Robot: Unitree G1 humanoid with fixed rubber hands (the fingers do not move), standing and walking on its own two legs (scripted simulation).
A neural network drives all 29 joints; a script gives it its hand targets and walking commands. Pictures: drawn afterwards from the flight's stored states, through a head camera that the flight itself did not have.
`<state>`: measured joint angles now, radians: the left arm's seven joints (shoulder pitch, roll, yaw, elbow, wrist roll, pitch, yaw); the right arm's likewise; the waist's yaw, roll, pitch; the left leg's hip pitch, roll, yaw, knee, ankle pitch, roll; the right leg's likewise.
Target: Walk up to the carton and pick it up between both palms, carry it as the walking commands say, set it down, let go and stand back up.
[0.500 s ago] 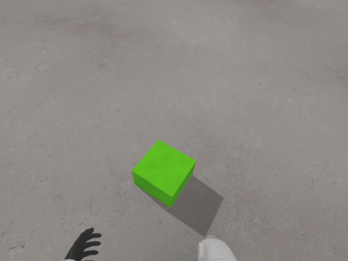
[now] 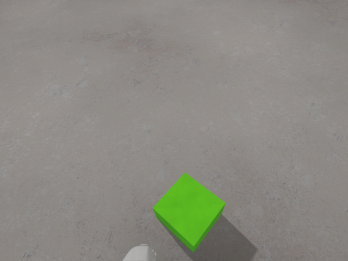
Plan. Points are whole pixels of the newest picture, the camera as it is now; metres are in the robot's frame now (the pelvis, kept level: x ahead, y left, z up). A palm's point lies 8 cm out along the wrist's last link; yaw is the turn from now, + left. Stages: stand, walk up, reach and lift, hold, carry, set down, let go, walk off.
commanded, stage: walk up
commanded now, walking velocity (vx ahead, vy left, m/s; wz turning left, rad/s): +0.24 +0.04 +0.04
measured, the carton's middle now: (189, 211) +0.45 +0.00 -0.70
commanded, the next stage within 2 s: none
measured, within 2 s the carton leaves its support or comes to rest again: neither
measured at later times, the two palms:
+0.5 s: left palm out of the picture +0.03 +0.28 -0.16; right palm out of the picture +0.09 -0.15 -0.15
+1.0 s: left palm out of the picture +0.02 +0.30 -0.15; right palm out of the picture +0.05 -0.19 -0.15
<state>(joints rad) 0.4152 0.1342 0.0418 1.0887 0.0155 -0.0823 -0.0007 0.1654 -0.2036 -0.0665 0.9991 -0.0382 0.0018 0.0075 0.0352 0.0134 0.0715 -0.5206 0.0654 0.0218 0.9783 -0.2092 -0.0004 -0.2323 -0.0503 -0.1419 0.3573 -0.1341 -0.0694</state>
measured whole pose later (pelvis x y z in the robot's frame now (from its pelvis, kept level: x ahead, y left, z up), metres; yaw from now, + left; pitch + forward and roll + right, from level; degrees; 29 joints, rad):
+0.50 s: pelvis +0.04 +0.07 -0.01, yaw -1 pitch +0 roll +1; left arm 0.31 0.14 0.03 1.09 0.01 0.03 0.04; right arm 0.21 -0.13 0.00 1.06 0.00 -0.02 -0.04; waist 0.02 -0.05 0.03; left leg -0.25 -0.03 0.12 0.41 -0.16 0.05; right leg -0.21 -0.06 -0.03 0.52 -0.34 0.00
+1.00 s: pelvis +0.04 +0.07 -0.01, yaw -7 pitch +1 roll +1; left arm 0.36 0.15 0.05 1.05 0.04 0.02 0.03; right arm 0.26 -0.23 -0.09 1.01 -0.02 0.03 -0.04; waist 0.06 -0.01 0.06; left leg -0.36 0.00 0.08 0.75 -0.40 -0.02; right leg -0.25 -0.01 0.07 0.51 -0.28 0.01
